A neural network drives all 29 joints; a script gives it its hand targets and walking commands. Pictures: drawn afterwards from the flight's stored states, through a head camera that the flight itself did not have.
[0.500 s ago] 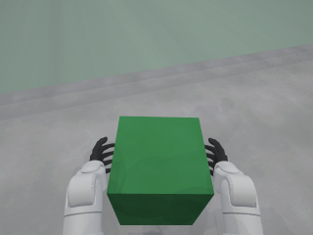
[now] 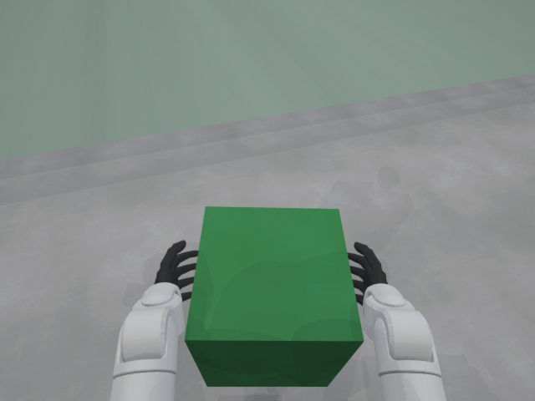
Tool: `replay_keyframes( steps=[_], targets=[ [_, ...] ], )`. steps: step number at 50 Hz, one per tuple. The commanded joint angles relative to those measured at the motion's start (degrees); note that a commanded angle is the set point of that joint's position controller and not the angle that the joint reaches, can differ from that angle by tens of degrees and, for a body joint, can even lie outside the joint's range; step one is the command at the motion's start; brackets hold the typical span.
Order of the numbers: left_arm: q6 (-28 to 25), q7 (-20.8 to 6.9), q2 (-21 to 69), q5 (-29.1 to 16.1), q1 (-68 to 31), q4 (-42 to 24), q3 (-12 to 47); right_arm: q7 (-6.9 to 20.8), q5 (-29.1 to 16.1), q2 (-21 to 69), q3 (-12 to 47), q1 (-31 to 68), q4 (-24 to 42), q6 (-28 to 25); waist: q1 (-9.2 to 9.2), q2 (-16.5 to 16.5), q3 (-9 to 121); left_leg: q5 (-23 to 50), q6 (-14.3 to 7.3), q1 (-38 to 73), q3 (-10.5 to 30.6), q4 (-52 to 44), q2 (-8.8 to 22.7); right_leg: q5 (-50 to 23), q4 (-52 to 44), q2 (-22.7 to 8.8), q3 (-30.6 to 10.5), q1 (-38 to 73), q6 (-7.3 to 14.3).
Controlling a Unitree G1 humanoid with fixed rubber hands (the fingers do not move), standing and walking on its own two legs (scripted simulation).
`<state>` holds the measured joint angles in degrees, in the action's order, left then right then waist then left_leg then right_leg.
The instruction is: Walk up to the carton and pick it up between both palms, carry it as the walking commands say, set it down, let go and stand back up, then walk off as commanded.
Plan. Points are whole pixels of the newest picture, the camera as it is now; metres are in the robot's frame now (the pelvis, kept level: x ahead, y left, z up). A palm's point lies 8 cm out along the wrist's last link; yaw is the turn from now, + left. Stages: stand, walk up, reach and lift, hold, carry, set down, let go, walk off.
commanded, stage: carry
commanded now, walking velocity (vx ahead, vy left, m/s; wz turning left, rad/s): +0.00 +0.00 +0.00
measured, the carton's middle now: (270, 301) +0.29 +0.00 -0.03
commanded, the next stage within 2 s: hold in 0.16 s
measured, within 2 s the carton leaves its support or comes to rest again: neither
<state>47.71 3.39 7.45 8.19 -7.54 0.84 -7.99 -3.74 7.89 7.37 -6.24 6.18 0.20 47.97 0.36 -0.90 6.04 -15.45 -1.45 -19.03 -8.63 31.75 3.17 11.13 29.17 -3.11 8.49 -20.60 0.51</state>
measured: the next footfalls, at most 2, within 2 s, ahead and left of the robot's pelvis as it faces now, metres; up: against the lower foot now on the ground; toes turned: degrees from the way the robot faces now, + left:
none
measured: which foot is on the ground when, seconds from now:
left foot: down 0.00-1.00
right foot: down 0.00-1.00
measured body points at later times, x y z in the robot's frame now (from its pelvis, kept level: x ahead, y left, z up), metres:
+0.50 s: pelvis +0.00 -0.02 +0.01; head -0.03 -0.01 +0.46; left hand +0.29 +0.14 +0.04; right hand +0.30 -0.16 +0.04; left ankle +0.01 +0.10 -0.73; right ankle +0.05 -0.13 -0.73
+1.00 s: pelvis +0.01 -0.02 +0.01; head -0.04 -0.01 +0.46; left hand +0.30 +0.16 +0.04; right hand +0.31 -0.15 +0.05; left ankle +0.01 +0.10 -0.73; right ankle +0.05 -0.13 -0.73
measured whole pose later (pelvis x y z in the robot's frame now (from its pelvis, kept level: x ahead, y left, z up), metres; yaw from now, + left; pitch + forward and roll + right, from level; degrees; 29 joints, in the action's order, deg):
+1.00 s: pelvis +0.01 -0.02 +0.01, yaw +8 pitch -7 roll +0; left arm 40.5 -1.5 5.8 15.1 -18.1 20.9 -14.2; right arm -2.8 14.6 9.3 -12.3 17.2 -17.2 43.6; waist 5.4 -1.0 -1.0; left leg -11.1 -0.6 -5.1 5.7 23.3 -2.4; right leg 10.0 21.5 2.1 -2.8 -4.5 0.5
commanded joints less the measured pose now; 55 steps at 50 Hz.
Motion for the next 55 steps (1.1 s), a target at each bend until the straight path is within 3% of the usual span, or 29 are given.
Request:
replay_keyframes(
  steps=[1,5,8,9,10,12,13,14,17,19,22,24,25,26,29,32,33,35,38,40,43,44,45,48,50,55],
  targets=[
    [-2.8,-11.1,44.2,-12.5,-24.7,-5.3,32.6,11.1,-12.0,41.7,30.2,26.6,7.5,-3.6,0.13,1.4,13.9,6.1,0.9,4.4,6.9,-5.8,6.8,-6.4,-3.2,-6.1,-5.6,7.0,-0.7],
    [-4.2,-11.1,43.9,-12.6,-24.5,-6.1,32.8,11.0,-12.1,41.3,30.2,27.0,8.5,-5.1,0.09,1.6,13.7,7.3,0.7,4.5,7.1,-5.8,6.9,-6.3,-3.0,-5.9,-5.2,7.1,-0.8],
    [-4.4,-10.8,42.9,-12.0,-24.3,-5.8,32.5,10.9,-11.1,41.0,29.4,24.2,5.8,-5.1,0.16,1.9,14.0,8.3,0.6,5.0,6.9,-5.6,6.9,-6.7,-2.4,-5.9,-5.2,6.8,-0.6],
    [-4.0,-10.7,47.1,-9.3,-18.5,3.1,28.9,12.4,-9.2,44.6,29.9,23.9,2.4,-4.3,-1.20,1.8,4.1,10.8,-0.3,9.3,14.4,-11.2,-6.6,-8.3,-4.4,10.0,-10.8,12.9,2.5],
    [-5.3,-10.7,46.5,-9.1,-21.1,0.7,30.0,12.4,-8.5,44.3,29.4,26.0,3.2,-5.6,-0.70,0.4,3.2,10.3,-0.9,9.0,16.0,-11.7,-6.0,-8.0,-4.0,10.0,-12.2,11.6,2.8],
    [-7.4,-11.3,49.7,-10.6,-25.3,-3.7,34.1,13.4,-9.6,46.5,31.3,27.9,6.2,-7.7,0.08,1.8,9.2,15.3,-0.2,13.5,17.0,-11.2,-5.7,-10.6,-3.4,10.0,-12.9,13.2,2.9],
    [-7.9,-11.9,50.4,-11.7,-27.3,-4.1,36.8,13.4,-10.5,47.1,31.2,29.3,7.9,-8.0,2.98,1.7,12.5,16.9,0.2,16.2,17.5,-10.7,-5.7,-12.9,-3.5,9.7,-13.6,13.9,2.3],
    [-8.4,-12.1,51.6,-13.7,-31.6,-6.4,40.0,13.3,-11.5,47.7,31.6,29.3,8.3,-8.2,4.32,1.8,15.2,17.6,0.5,17.7,17.5,-10.2,-5.6,-13.4,-3.1,9.8,-13.4,13.8,2.2],
    [-7.8,-12.4,51.4,-12.5,-31.3,-0.1,38.1,13.9,-11.3,47.5,30.5,29.9,3.8,-7.4,4.60,3.6,11.3,10.9,0.9,18.8,17.3,-10.6,-5.6,-8.0,-4.6,8.9,-13.5,11.0,2.2],
    [-7.9,-13.2,52.3,-12.1,-33.2,3.1,37.1,14.4,-10.1,47.6,28.9,30.6,0.7,-7.0,5.78,2.5,8.3,7.0,0.7,18.3,17.8,-11.5,-5.2,-4.7,-5.4,8.9,-13.2,10.1,2.1],
    [-8.0,-14.5,53.9,-11.2,-34.8,6.7,34.9,15.3,-10.5,50.8,29.0,34.1,-2.1,-6.6,4.15,1.8,5.9,4.2,0.2,14.9,16.6,-11.7,-6.3,-2.9,-6.2,8.3,-13.6,13.1,1.5],
    [-8.2,-15.4,53.5,-10.3,-34.3,8.5,33.1,15.4,-10.5,52.7,28.8,35.1,-3.9,-6.4,2.83,1.5,5.7,6.1,-0.4,13.9,16.0,-11.6,-6.9,-4.9,-6.7,7.6,-14.4,15.9,1.0],
    [-8.4,-16.0,53.7,-10.5,-35.6,8.7,33.0,15.3,-10.4,53.9,28.7,34.9,-5.3,-6.1,3.29,0.0,5.9,6.7,-0.4,14.0,15.7,-11.4,-7.2,-5.1,-7.3,7.3,-14.8,16.6,0.4],
    [-8.4,-16.5,53.2,-10.3,-35.4,9.5,32.2,15.3,-10.6,54.9,29.1,35.8,-5.6,-5.9,2.49,-1.2,5.8,7.2,-0.5,13.9,15.1,-11.1,-7.6,-4.8,-7.9,6.9,-15.2,17.3,-0.1],
    [-8.9,-17.8,52.0,-9.7,-36.5,9.9,30.8,14.7,-10.1,57.1,28.5,36.5,-6.5,-5.8,1.92,-1.8,6.1,8.2,-0.9,13.9,14.5,-11.0,-8.1,-6.8,-9.4,5.4,-16.9,20.1,-1.6],
    [-9.3,-19.3,51.2,-10.1,-36.8,10.1,30.1,13.7,-9.9,59.1,28.5,37.0,-6.1,-5.8,2.02,-4.7,6.2,8.7,-1.3,14.1,14.4,-11.1,-8.2,-8.4,-10.5,4.4,-17.6,21.8,-3.0],
    [-9.4,-19.6,51.2,-10.1,-37.5,9.8,30.1,13.5,-9.7,59.6,28.1,36.5,-6.6,-5.8,2.31,-2.7,6.4,9.3,-1.1,14.4,13.9,-11.2,-8.4,-9.9,-10.9,4.0,-17.8,22.3,-3.2],
    [-9.5,-20.1,50.9,-10.6,-38.7,9.3,30.0,13.3,-9.4,60.1,27.8,36.1,-7.5,-5.7,2.40,-4.1,6.9,9.3,-1.1,14.7,14.2,-11.2,-8.3,-10.2,-11.0,4.0,-17.6,22.9,-3.4],
    [-9.7,-20.6,50.7,-10.2,-40.7,9.6,28.9,13.3,-9.0,60.6,26.6,37.1,-8.9,-6.0,1.91,-2.1,5.9,7.5,-1.1,13.6,13.7,-11.7,-8.8,-8.1,-11.4,3.8,-17.4,23.3,-3.2],
    [-9.6,-21.0,50.5,-9.9,-41.6,11.3,27.9,13.4,-8.7,60.4,25.7,38.4,-9.7,-6.1,2.07,-3.5,5.2,4.9,-1.2,13.2,13.7,-11.7,-8.6,-4.4,-11.7,3.8,-17.2,22.8,-3.2],
    [-9.5,-21.0,51.5,-10.4,-43.2,10.3,28.1,13.6,-8.6,60.3,24.9,38.4,-10.8,-6.2,2.79,-1.3,6.8,6.2,-0.9,13.9,13.8,-11.9,-8.5,-6.8,-11.0,4.2,-16.2,23.3,-2.7],
    [-9.2,-21.5,51.8,-10.2,-44.4,12.2,29.3,13.7,-8.1,62.7,25.0,37.4,-12.8,-6.1,7.83,-2.8,6.9,3.6,-1.4,14.5,13.5,-12.5,-8.2,-3.7,-12.6,5.8,-14.2,20.7,-2.0],
    [-9.2,-21.7,52.0,-10.0,-44.8,13.5,28.5,13.9,-7.6,61.6,23.8,37.1,-13.8,-6.3,8.00,-1.3,5.5,3.2,-1.1,14.2,13.7,-12.7,-8.1,-3.3,-12.4,6.0,-14.0,19.7,-1.4],
    [-9.9,-21.1,54.0,-8.8,-43.6,15.5,26.3,15.2,-7.7,60.0,22.4,39.9,-13.9,-7.5,6.22,1.6,5.7,3.7,-0.8,12.8,14.4,-13.1,-7.7,-4.3,-10.7,6.7,-13.5,20.5,-0.4],
    [-10.6,-20.3,55.3,-7.2,-41.9,17.7,24.1,16.2,-6.9,58.2,21.4,40.6,-15.3,-8.2,4.84,1.7,5.2,4.8,-0.8,13.1,14.8,-13.2,-7.1,-4.8,-9.6,7.4,-12.9,19.6,0.1],
    [-12.8,-18.6,58.3,-6.0,-43.1,20.2,23.2,18.4,-5.2,55.7,19.5,42.8,-18.5,-10.9,4.44,2.1,7.1,7.6,0.1,14.0,15.2,-12.4,-6.1,-5.8,-7.3,8.3,-12.3,17.2,0.9]
  ],
)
